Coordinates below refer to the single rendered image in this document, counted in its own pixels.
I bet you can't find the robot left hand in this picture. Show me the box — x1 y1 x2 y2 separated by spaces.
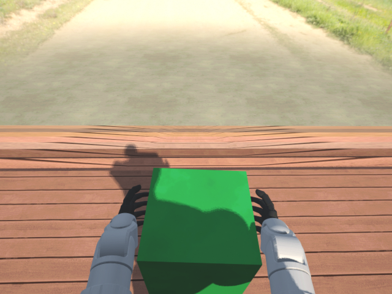
118 185 149 226

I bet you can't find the robot right hand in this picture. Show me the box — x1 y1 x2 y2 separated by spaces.
251 189 278 234

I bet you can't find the robot left forearm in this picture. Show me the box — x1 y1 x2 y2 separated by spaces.
80 213 138 294

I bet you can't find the carton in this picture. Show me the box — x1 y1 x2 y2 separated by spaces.
137 168 262 294

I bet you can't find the robot right forearm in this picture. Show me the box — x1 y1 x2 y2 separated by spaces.
260 218 315 294

